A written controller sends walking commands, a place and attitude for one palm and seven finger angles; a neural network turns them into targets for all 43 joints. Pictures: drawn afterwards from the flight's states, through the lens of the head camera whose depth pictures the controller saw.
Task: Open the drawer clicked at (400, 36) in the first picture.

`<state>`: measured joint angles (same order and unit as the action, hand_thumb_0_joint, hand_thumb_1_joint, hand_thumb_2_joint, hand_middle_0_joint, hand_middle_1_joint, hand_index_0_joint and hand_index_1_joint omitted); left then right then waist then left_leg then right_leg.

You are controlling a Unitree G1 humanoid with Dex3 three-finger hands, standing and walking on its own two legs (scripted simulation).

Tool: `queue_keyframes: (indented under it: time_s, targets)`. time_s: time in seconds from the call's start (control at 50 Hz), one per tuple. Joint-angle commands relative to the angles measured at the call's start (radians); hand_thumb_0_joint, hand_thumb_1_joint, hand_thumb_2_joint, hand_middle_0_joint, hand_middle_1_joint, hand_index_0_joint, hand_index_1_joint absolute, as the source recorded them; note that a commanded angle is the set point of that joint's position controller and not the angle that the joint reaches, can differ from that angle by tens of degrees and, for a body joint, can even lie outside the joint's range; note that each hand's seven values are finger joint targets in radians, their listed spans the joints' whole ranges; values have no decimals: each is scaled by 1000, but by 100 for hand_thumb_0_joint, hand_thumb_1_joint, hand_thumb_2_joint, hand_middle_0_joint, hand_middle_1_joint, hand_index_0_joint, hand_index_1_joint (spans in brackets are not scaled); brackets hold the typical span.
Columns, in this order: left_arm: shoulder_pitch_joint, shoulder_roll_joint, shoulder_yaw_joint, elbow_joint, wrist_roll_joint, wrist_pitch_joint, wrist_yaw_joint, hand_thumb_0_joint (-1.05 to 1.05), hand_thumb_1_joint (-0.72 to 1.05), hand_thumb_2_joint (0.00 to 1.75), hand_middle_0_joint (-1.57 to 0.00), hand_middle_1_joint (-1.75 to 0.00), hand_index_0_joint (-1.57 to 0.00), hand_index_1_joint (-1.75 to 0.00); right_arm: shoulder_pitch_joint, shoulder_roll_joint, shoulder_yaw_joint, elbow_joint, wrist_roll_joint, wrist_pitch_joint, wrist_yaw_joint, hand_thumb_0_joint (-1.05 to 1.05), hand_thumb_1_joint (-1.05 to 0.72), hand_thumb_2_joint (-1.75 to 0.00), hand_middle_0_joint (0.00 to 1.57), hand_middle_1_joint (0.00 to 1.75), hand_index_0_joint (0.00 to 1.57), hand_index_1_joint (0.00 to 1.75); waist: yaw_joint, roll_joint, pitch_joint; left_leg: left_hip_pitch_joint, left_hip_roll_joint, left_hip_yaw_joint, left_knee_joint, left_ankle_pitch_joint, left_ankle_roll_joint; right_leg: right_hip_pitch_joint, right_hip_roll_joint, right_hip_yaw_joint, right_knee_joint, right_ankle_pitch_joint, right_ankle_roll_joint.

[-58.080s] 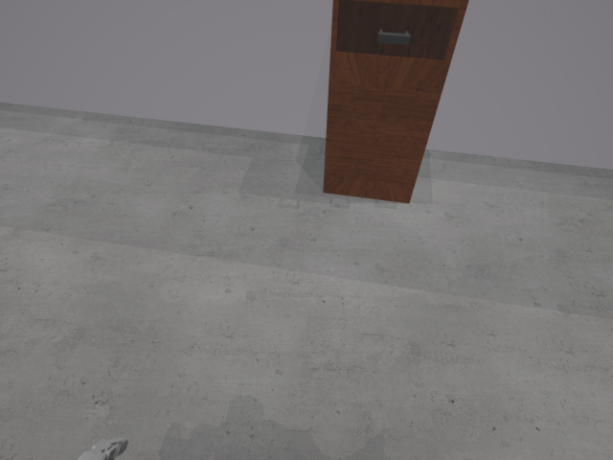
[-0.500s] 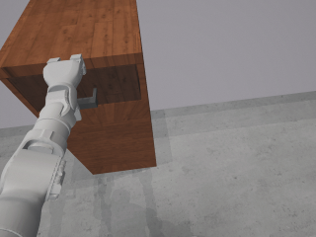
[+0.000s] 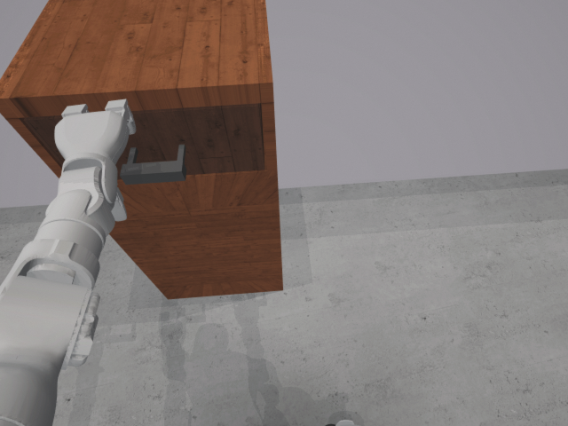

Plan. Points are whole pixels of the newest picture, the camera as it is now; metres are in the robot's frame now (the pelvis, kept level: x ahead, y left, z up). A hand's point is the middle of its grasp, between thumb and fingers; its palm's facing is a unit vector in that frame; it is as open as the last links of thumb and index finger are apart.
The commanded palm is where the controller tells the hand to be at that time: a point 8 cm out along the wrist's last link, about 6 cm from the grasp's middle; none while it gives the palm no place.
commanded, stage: move the hooked fingers above the handle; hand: left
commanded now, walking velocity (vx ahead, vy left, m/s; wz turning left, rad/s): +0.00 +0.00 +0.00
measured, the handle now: (156, 162) +0.54 +0.21 +0.01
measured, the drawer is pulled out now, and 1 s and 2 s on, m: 0.00 0.00 0.00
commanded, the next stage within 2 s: lower the fingers behind the handle in 0.58 s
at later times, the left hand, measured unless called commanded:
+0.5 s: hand (106, 185) +0.45 +0.25 +0.07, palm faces -0.14 +0.01 -0.99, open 13.8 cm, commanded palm +0.45 +0.22 +0.13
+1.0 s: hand (132, 181) +0.47 +0.23 +0.05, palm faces -0.20 +0.00 -0.98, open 13.8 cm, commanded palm +0.46 +0.23 +0.11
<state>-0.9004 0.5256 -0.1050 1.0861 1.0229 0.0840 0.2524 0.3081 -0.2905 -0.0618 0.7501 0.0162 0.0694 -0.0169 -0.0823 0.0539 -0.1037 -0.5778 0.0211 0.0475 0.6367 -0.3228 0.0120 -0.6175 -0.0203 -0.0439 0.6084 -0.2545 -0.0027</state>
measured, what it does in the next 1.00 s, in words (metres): stands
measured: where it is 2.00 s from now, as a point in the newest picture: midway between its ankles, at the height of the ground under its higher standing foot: outside the picture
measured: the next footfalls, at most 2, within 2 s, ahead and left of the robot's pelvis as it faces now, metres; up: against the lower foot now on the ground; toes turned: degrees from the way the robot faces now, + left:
none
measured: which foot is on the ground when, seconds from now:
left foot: down 0.00-1.00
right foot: down 0.00-1.00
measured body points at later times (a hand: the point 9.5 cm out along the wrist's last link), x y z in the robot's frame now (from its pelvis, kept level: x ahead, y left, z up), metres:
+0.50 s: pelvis +0.02 +0.00 +0.01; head +0.08 -0.03 +0.45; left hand +0.45 +0.25 +0.12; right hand +0.10 -0.27 -0.14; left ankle -0.02 +0.11 -0.72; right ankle +0.01 -0.12 -0.72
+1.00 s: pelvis +0.01 -0.02 +0.01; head +0.09 -0.04 +0.45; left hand +0.47 +0.22 +0.10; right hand +0.04 -0.28 -0.14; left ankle -0.02 +0.11 -0.72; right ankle +0.01 -0.12 -0.72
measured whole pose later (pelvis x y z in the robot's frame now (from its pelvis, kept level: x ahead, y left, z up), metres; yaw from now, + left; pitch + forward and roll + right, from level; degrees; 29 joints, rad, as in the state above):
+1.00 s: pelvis +0.01 -0.02 +0.01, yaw -1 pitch +13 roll +1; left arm -0.79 0.52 -0.04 1.03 1.03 0.01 0.12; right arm 0.31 -0.25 -0.02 0.71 0.02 0.10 -0.07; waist -0.09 0.06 -0.07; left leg -0.49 0.03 0.07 0.57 -0.31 0.00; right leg -0.56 -0.01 -0.03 0.59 -0.26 -0.02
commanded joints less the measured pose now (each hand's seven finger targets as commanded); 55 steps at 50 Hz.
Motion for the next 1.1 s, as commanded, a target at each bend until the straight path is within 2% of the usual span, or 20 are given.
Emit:
queue_keyframes:
  time_s: [0.0,0.06,0.1,0.2,0.26,0.32,0.4,0.42,0.5,0.58,0.6,0.62,0.7,0.76,0.82,0.86,0.92,0.94,1.02,1.08]
  targets:
    - [-351,30,-60,-267,-43,-71,-137,0,-50,30,-30,-120,-30,-120,82,-145,-43,-104,-3,-3,-36,0,-90,-90,20,30,20,30,-49,-83,-396,280,-34,-23,-59,363,31,257,50,14,-72,296,-15]
    - [-293,155,72,-355,-23,-190,-139,0,-50,30,-30,-120,-30,-120,72,-135,-34,-128,-9,1,-51,0,-90,-90,20,30,20,30,4,-83,-341,247,-36,-29,-67,361,34,267,46,18,-54,286,-21]
    - [-275,302,215,-419,2,-249,-76,0,-50,30,-30,-120,-30,-120,67,-127,-30,-146,-13,6,-52,0,-90,-90,20,30,20,30,57,-39,-356,217,-40,-30,-65,410,27,303,47,23,-29,313,-32]
    - [-209,362,318,-439,61,-175,154,0,-50,30,-30,-120,-30,-120,7,-97,-21,-155,-19,-6,-20,0,-90,-90,20,30,20,30,117,-5,-375,146,-43,0,-50,471,5,352,47,19,15,371,-37]
    - [-189,297,248,-406,78,-55,197,0,-50,30,-30,-120,-30,-120,3,-94,-27,-141,-17,-11,-6,0,-90,-90,20,30,20,30,98,13,-457,192,-39,21,-52,510,-2,391,43,18,15,442,-29]
    - [-211,255,177,-331,43,39,116,0,-50,30,-30,-120,-30,-120,21,-117,-37,-123,1,-3,-11,0,-90,-90,20,30,20,30,46,-63,-478,222,-34,23,-71,466,10,412,44,20,-21,439,-13]
    - [-325,-84,-142,-474,-62,22,-88,0,-50,30,-30,-120,-30,-120,11,-128,-52,-139,14,-3,-36,0,-90,-90,20,30,20,30,-75,-98,-399,377,-26,-11,-73,459,36,298,48,9,-92,373,-2]
    - [-334,-98,-162,-500,-79,-12,-131,0,-50,30,-30,-120,-30,-120,9,-129,-51,-130,12,-6,-49,0,-90,-90,20,30,20,30,-81,-95,-350,396,-25,-23,-74,436,39,255,49,5,-101,329,0]
    - [-417,-2,-99,-569,-69,-187,-187,0,-50,30,-30,-120,-30,-120,22,-116,-35,-110,-11,-17,-70,0,-90,-90,20,30,20,30,-60,-27,-294,383,-48,-51,-61,367,32,198,41,10,-87,252,-18]
    - [-374,226,156,-495,-2,-257,-37,0,-50,30,-30,-120,-30,-120,51,-95,-28,-106,-17,-12,-55,0,-90,-90,20,30,20,30,33,34,-355,294,-53,-50,-37,451,7,244,42,12,-18,309,-38]
    - [-357,331,256,-459,8,-244,18,0,-50,30,-30,-120,-30,-120,46,-100,-23,-107,-20,-10,-50,0,-90,-90,20,30,20,30,66,14,-374,224,-58,-44,-41,437,4,297,42,15,-5,318,-39]
    - [-330,362,288,-421,24,-211,71,0,-50,30,-30,-120,-30,-120,22,-90,-12,-112,-19,-8,-44,0,-90,-90,20,30,20,30,82,18,-357,166,-62,-35,-43,420,1,315,40,17,8,332,-38]
    - [-220,261,199,-269,65,-18,184,0,-50,30,-30,-120,-30,-120,-39,-86,1,-127,-14,-10,-23,0,-90,-90,20,30,20,30,101,-27,-388,111,-56,23,-59,425,-13,388,35,16,11,390,-32]
    - [-258,226,119,-137,75,121,131,0,-50,30,-30,-120,-30,-120,-14,-114,-6,-116,1,5,-19,0,-90,-90,20,30,20,30,60,-89,-410,120,-42,45,-84,356,-6,394,36,23,-22,367,-15]
    - [-326,284,146,-136,19,141,37,0,-50,30,-30,-120,-30,-120,-7,-130,-4,-127,14,27,-42,0,-90,-90,20,30,20,30,33,-174,-438,124,-51,48,-100,309,18,466,29,40,-54,377,5]
    - [-332,296,161,-187,-4,73,-32,0,-50,30,-30,-120,-30,-120,4,-134,-11,-141,13,21,-65,0,-90,-90,20,30,20,30,18,-209,-452,125,-56,40,-98,300,36,508,21,48,-62,418,13]
    - [-325,211,83,-282,7,-97,-109,0,-50,30,-30,-120,-30,-120,42,-131,-23,-138,2,-2,-86,0,-90,-90,20,30,20,30,-24,-151,-374,149,-51,19,-85,276,46,415,21,56,-73,390,11]
    - [-283,243,118,-300,22,-155,-118,0,-50,30,-30,-120,-30,-120,56,-130,-28,-132,-1,-7,-90,0,-90,-90,20,30,20,30,-12,-133,-363,151,-51,14,-72,273,46,384,27,58,-64,366,5]
    - [-295,244,145,-386,32,-310,-70,0,-50,30,-30,-120,-30,-120,110,-113,-48,-110,-16,-23,-80,0,-90,-90,20,30,20,30,-11,5,-367,178,-51,2,-21,297,35,271,34,63,-34,313,-15]
    - [-263,239,182,-373,29,-330,23,0,-50,30,-30,-120,-30,-120,126,-106,-55,-95,-20,-28,-56,0,-90,-90,20,30,20,30,2,30,-398,152,-55,-6,10,326,23,232,41,50,3,314,-23]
